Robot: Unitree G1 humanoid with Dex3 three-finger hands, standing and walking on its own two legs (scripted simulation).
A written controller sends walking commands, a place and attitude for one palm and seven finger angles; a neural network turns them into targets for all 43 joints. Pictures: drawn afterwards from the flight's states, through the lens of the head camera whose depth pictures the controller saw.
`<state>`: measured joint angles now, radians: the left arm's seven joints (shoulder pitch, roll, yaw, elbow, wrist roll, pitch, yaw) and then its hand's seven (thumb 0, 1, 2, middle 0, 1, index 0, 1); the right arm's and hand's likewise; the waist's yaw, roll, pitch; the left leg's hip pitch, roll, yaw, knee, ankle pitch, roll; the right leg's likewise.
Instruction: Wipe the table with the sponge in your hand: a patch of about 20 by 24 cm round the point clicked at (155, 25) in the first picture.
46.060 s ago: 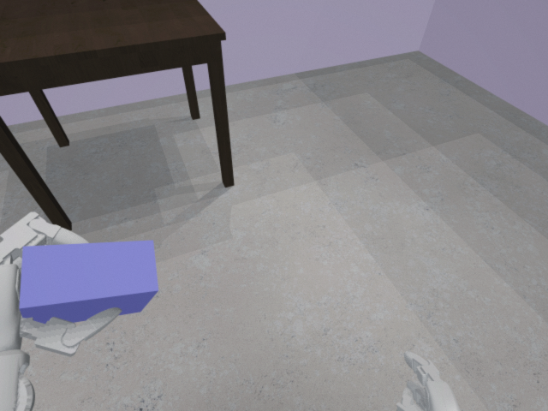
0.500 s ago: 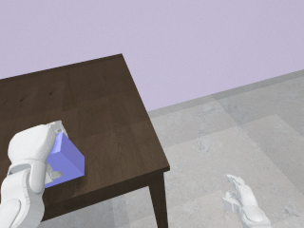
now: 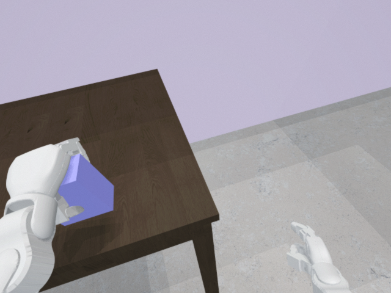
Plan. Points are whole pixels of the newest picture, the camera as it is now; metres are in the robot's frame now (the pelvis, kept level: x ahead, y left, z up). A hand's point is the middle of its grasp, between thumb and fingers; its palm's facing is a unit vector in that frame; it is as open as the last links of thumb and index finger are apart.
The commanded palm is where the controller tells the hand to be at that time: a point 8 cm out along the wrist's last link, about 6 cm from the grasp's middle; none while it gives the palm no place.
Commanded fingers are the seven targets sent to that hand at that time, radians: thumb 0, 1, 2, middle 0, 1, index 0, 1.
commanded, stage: lift the sponge slowly off the table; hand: left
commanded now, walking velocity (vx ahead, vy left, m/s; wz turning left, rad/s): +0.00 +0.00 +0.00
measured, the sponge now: (78, 196) +0.23 +0.27 +0.12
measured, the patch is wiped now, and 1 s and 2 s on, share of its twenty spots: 1.00 1.00 1.00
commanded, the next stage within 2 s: bring the sponge back beside the body in 0.48 s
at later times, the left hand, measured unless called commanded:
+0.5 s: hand (59, 167) +0.23 +0.28 +0.20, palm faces +0.28 -0.14 -0.95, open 10.1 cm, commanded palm +0.18 +0.28 +0.27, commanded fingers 0.00 0.10 1.30 -1.20 -1.60 -1.20 -1.60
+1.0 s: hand (53, 180) +0.21 +0.28 +0.19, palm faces +0.25 -0.14 -0.96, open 10.1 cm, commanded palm +0.17 +0.29 +0.26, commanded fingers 0.00 0.10 1.30 -1.20 -1.60 -1.20 -1.60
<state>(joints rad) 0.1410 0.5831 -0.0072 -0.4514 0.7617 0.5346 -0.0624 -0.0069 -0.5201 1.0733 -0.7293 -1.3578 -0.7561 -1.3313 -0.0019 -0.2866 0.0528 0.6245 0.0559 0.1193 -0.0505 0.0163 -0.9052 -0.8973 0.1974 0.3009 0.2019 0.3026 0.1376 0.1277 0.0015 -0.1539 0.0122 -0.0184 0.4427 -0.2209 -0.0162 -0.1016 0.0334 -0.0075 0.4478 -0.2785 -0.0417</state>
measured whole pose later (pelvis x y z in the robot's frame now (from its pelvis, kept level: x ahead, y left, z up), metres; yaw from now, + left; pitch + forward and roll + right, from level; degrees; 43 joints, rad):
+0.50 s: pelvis +0.00 +0.00 +0.00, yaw +0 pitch -4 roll +0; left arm 0.05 0.62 0.02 -0.48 0.72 0.59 -0.09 -0.01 -0.52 1.07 -0.73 -1.36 -0.76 -1.33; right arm -0.02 -0.29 0.07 0.61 0.06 0.13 -0.06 0.02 -0.91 -0.90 0.20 0.30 0.20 0.30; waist 0.14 0.12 0.00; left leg -0.16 0.01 -0.02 0.44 -0.21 -0.02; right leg -0.11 0.03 -0.01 0.45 -0.27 -0.04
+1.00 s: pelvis -0.01 +0.00 +0.00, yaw +0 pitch -4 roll +0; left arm 0.13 0.62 0.03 -0.51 0.71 0.58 -0.08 -0.01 -0.52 1.07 -0.73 -1.36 -0.76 -1.33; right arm -0.01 -0.29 0.07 0.61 0.06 0.13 -0.06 0.02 -0.91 -0.90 0.20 0.30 0.20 0.30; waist 0.14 0.12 0.00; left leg -0.17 0.01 -0.02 0.45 -0.22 -0.01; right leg -0.11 0.03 0.00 0.46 -0.27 -0.04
